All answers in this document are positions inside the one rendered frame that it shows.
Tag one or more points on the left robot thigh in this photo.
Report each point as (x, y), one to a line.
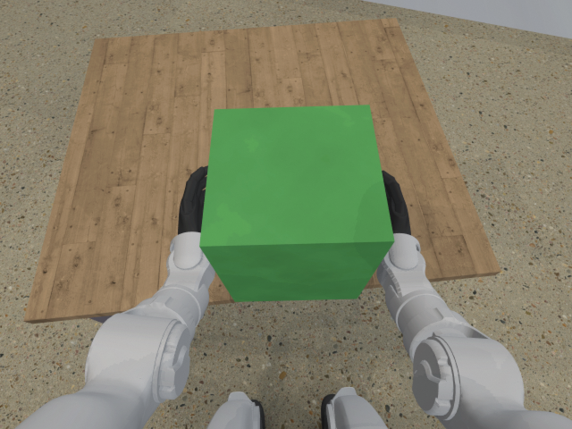
(236, 414)

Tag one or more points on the left robot hand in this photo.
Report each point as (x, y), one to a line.
(192, 203)

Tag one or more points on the robot left upper arm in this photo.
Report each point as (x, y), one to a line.
(137, 362)

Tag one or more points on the table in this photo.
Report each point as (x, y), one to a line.
(144, 125)

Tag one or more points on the right robot forearm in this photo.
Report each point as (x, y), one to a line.
(416, 308)

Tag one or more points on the left robot forearm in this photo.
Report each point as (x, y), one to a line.
(184, 295)

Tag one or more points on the right robot hand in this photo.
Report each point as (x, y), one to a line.
(397, 205)

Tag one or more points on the carton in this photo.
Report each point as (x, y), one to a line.
(295, 205)

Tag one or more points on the robot right upper arm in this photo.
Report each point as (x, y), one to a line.
(473, 383)

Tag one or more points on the right robot shin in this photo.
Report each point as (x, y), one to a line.
(345, 391)

